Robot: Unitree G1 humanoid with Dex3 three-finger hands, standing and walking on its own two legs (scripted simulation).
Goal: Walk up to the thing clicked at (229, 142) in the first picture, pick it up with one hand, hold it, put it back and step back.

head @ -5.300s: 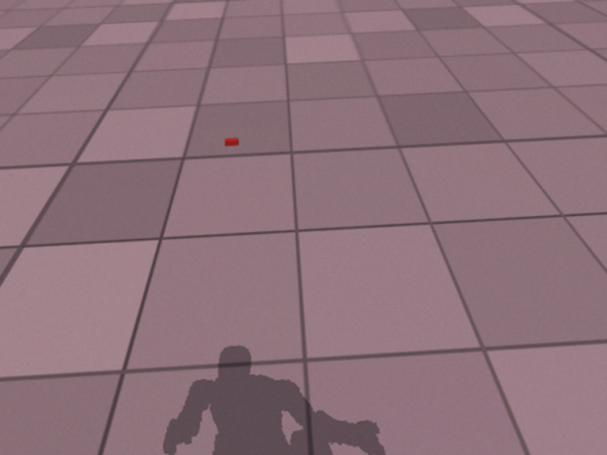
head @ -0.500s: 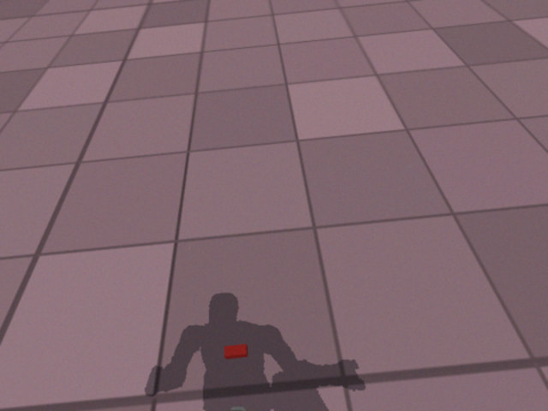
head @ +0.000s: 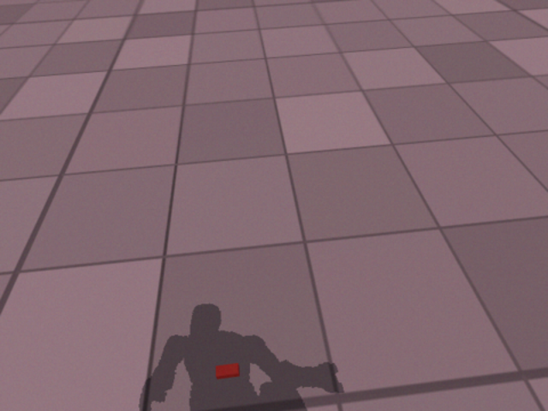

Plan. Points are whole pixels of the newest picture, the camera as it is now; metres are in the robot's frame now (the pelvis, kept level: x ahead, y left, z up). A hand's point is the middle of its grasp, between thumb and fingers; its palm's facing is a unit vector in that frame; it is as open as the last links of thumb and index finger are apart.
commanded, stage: walk up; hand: left
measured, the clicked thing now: (227, 371) +0.42 +0.21 -0.75
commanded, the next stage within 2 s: none
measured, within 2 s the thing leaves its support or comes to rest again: neither
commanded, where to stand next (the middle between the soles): +0.07 -0.02 m, yaw +1 degrees
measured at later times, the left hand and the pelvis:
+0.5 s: hand out of the picture +0.11 +0.25 -0.15, palm faces -0.02 -0.95 -0.32, open 7.4 cm; pelvis +0.01 +0.00 +0.01, yaw +0 degrees
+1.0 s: hand out of the picture +0.09 +0.26 -0.15, palm faces +0.02 -0.94 -0.34, open 7.4 cm; pelvis +0.01 +0.00 +0.01, yaw +1 degrees
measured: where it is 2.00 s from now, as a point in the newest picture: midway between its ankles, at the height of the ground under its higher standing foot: outside the picture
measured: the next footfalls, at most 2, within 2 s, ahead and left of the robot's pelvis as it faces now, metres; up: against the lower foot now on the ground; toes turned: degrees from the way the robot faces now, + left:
left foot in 1.54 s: -0.05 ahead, +0.12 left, +0.00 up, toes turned +8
right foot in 1.82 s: +0.10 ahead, -0.12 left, +0.00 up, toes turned +5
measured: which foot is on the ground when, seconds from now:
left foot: down 0.00-1.00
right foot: down 0.00-1.00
